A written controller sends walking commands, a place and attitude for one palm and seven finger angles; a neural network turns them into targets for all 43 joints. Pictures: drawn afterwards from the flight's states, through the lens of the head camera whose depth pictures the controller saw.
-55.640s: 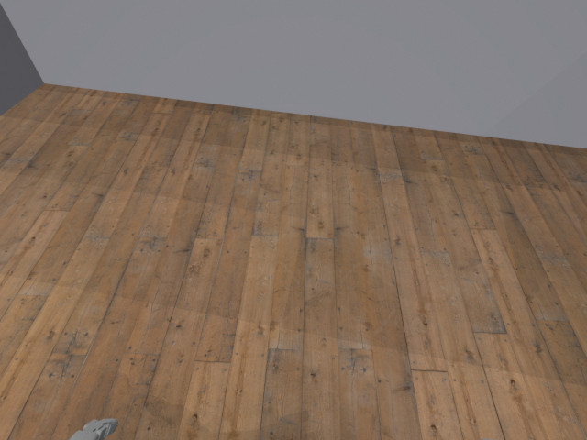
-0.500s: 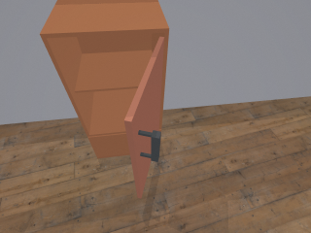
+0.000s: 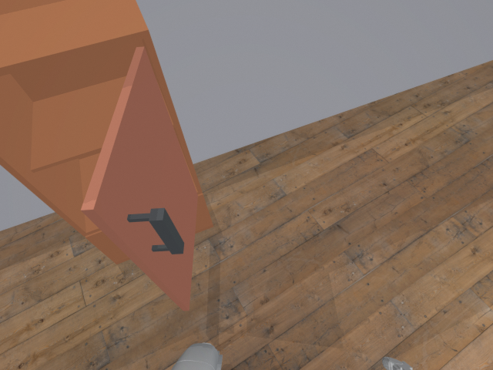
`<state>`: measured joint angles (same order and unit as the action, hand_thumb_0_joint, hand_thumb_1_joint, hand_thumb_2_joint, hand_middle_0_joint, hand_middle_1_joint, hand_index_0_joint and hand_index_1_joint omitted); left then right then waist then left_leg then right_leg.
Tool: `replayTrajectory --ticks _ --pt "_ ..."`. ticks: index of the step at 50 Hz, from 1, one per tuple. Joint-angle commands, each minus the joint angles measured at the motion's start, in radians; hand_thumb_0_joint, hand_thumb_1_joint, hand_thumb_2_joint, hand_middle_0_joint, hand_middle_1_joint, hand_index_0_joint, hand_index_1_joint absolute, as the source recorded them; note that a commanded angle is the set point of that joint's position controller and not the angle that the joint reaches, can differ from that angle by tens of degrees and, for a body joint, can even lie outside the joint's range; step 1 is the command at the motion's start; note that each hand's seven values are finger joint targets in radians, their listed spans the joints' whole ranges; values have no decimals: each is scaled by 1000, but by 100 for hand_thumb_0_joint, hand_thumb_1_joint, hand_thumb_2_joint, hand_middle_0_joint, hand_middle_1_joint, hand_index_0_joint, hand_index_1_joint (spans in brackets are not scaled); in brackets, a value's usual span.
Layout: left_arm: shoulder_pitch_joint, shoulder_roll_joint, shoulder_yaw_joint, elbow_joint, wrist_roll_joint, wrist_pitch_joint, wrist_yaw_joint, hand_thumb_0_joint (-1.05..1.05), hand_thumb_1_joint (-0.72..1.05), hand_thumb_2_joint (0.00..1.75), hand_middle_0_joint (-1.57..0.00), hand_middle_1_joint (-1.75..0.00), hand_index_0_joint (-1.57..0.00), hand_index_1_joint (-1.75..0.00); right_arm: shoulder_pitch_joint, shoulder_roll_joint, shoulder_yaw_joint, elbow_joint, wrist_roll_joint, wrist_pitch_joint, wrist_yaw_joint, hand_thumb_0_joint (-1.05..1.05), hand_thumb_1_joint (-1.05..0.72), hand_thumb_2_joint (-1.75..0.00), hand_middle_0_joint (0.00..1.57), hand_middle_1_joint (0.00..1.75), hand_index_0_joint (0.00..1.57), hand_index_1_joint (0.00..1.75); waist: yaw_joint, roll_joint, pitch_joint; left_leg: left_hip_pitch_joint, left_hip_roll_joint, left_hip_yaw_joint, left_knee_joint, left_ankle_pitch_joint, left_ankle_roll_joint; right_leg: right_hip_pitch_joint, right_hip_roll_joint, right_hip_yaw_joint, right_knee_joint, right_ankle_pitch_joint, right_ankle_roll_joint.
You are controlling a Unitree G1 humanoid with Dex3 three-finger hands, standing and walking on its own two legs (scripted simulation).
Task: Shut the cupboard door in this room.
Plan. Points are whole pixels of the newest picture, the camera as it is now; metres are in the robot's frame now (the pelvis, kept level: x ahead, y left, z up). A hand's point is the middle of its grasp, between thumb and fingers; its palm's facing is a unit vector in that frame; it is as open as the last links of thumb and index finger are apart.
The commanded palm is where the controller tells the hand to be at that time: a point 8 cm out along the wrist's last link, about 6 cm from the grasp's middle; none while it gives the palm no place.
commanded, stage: walk to a spot facing it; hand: left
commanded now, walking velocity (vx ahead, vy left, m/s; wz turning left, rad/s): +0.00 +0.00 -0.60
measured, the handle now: (157, 233) +0.34 +0.22 -0.04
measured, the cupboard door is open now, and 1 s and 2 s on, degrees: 69 71 71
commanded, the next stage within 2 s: none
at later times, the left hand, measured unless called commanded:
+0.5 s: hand (127, 355) +0.14 +0.26 -0.16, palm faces -0.23 -0.94 -0.25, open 7.4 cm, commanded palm none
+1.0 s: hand (235, 299) +0.26 +0.07 -0.17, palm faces -0.53 -0.82 -0.22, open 7.3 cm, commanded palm none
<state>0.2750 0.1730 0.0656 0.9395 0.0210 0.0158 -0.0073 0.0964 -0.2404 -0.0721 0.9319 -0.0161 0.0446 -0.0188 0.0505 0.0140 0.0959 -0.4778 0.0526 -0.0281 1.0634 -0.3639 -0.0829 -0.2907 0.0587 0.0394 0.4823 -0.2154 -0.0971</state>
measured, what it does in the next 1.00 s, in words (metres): walks ahead, turning right: left foot, then right foot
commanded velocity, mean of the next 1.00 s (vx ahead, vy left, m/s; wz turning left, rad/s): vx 0.22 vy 0.00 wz -0.51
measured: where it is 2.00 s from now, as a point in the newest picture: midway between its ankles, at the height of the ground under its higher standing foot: (363, 292)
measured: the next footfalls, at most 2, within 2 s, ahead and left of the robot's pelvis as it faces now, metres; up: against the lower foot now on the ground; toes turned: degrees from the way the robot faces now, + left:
left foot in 0.32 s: +0.06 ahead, +0.17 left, +0.00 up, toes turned -13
right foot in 0.76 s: +0.07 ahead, -0.16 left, +0.00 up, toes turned -37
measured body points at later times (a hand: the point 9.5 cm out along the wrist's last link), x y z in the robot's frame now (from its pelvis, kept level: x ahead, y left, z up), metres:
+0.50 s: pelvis +0.02 +0.05 +0.00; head +0.06 +0.06 +0.45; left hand +0.15 +0.31 -0.14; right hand +0.03 -0.21 -0.13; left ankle +0.02 +0.18 -0.74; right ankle -0.02 -0.07 -0.66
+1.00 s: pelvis +0.11 -0.07 +0.00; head +0.14 -0.10 +0.44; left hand +0.29 +0.11 -0.15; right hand +0.01 -0.30 -0.15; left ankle +0.24 +0.04 -0.68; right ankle +0.04 -0.13 -0.74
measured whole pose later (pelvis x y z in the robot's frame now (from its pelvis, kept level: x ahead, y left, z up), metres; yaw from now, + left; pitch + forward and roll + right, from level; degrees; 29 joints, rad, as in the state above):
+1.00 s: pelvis +0.11 -0.07 +0.00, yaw -34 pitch +0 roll +0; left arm 0.25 0.19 0.06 0.97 0.03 -0.03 -0.02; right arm 0.23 -0.21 -0.07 0.94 -0.03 0.00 0.02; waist -0.01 0.02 0.08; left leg -0.57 0.15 0.06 1.00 -0.27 -0.08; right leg -0.19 0.02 -0.06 0.47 -0.29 -0.04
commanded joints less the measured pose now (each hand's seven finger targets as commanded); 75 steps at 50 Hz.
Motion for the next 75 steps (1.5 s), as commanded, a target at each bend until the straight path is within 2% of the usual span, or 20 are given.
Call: replayTrajectory --ticks 1,10,14,16,17,22,33,36,37,38,39,44,54,57,58,59,60,63,66,75 --pt "93 228 60 -53 -3 -16 17 0 90 90 -20 -30 -20 -30 -42 -70 -4 -95 -3 -25 -7 0 -90 -90 20 30 20 30 14 -141 -157 -104 -2 -20 -37 -14 -2 235 -259 345 -126 327 -58" --pt "40 268 66 -95 3 -1 17 0 90 90 -20 -30 -20 -30 -51 -73 4 -147 11 -39 -6 0 -90 -90 20 30 20 30 8 -147 -157 52 -55 -15 -303 -59 26 142 -228 455 -112 294 -84" --pt "-42 267 61 -123 -4 5 17 0 90 90 -20 -30 -20 -30 94 -91 -1 -128 16 -56 -12 0 -90 -90 20 30 20 30 -64 -141 -199 351 -52 -21 -635 89 47 -28 -164 441 -27 207 -7" --pt "-7 176 40 -152 -18 8 -1 0 90 90 -20 -30 -20 -30 122 -228 -29 -140 -2 -65 -18 0 -90 -90 20 30 20 30 -66 247 -186 568 341 -414 -813 89 186 -371 64 169 298 -306 98" --pt "-25 193 46 -166 -3 3 -8 0 90 90 -20 -30 -20 -30 113 -241 -29 -161 0 -55 -18 0 -90 -90 20 30 20 30 -61 202 -137 417 436 -412 -822 132 255 -348 10 52 491 -385 130" --pt "-90 173 45 -152 6 20 -44 0 90 90 -20 -30 -20 -30 101 -145 -4 -144 -13 -70 -16 0 -90 -90 20 30 20 30 -47 156 -56 356 243 -111 -829 71 198 -364 -81 -31 656 -196 162" --pt "-281 104 10 -185 3 -7 -69 0 90 90 -20 -30 -20 -30 289 -179 -32 -46 -19 -93 7 0 -90 -90 20 30 20 30 -111 164 -49 398 299 119 -742 283 171 -174 -102 -196 239 -165 128" --pt "-4 159 33 -80 4 -32 -55 0 90 90 -20 -30 -20 -30 248 -186 -25 -43 -7 -94 13 0 -90 -90 20 30 20 30 39 36 -171 256 230 260 -350 496 92 258 -45 -229 13 -49 67" --pt "168 292 62 -29 9 -48 -38 0 90 90 -20 -30 -20 -30 246 -115 -3 -71 10 -95 26 0 -90 -90 20 30 20 30 109 -231 -283 -27 150 297 -44 170 43 561 -287 79 -73 -133 -20" --pt "258 377 78 2 -13 -47 -19 0 90 90 -20 -30 -20 -30 140 -65 12 -136 12 -95 24 0 -90 -90 20 30 20 30 133 -337 -278 -264 48 198 177 -263 21 600 -505 477 -158 77 -118" --pt "214 372 81 -3 -18 -41 -4 0 90 90 -20 -30 -20 -30 86 -95 4 -133 10 -89 16 0 -90 -90 20 30 20 30 116 -205 -240 -284 92 60 250 -212 33 479 -503 482 -175 -17 -150" --pt "-37 212 40 -49 4 -59 3 0 90 90 -20 -30 -20 -30 188 -51 -5 -37 -18 -67 28 0 -90 -90 20 30 20 30 -44 -128 -77 -108 121 82 66 48 6 73 -312 145 -238 -102 -57" --pt "42 201 36 12 5 -82 6 0 90 90 -20 -30 -20 -30 31 -16 0 -105 -10 -97 51 0 -90 -90 20 30 20 30 -25 -143 -20 8 45 103 -377 128 30 114 -292 134 -228 1 -67" --pt "23 188 33 18 -3 -80 7 0 90 90 -20 -30 -20 -30 181 -57 -11 -56 -15 -115 34 0 -90 -90 20 30 20 30 -103 -86 -82 321 1 130 -543 164 51 43 -224 77 -15 175 -22" --pt "27 156 29 13 -6 -80 3 0 90 90 -20 -30 -20 -30 328 -123 -29 -14 -21 -121 22 0 -90 -90 20 30 20 30 -158 53 -175 536 97 3 -604 93 88 -59 -152 29 231 164 14" --pt "90 96 19 3 -19 -79 -9 0 90 90 -20 -30 -20 -30 448 -238 -55 9 -35 -125 15 0 -90 -90 20 30 20 30 -180 312 -279 725 396 -382 -728 6 195 -288 -17 -96 576 -254 68" --pt "56 114 15 -9 -11 -85 -4 0 90 90 -20 -30 -20 -30 442 -228 -48 16 -21 -112 10 0 -90 -90 20 30 20 30 -179 290 -267 673 465 -496 -832 -121 247 -369 -41 -13 746 -339 58" --pt "-32 104 18 11 5 -77 -23 0 90 90 -20 -30 -20 -30 275 -73 -8 3 -15 -127 8 0 -90 -90 20 30 20 30 -102 99 -45 385 365 -232 -875 -23 209 -387 -169 -15 803 -123 72" --pt "6 56 13 28 12 -45 -26 0 90 90 -20 -30 -20 -30 278 -38 -2 35 -10 -143 2 0 -90 -90 20 30 20 30 -58 75 -48 353 300 -14 -873 212 192 -357 -180 -39 743 -53 98" --pt "-197 15 -1 -38 9 -41 -39 0 90 90 -20 -30 -20 -30 363 -37 -10 100 -12 -138 6 0 -90 -90 20 30 20 30 -84 131 22 419 248 201 -855 473 182 -321 -158 -170 264 80 104"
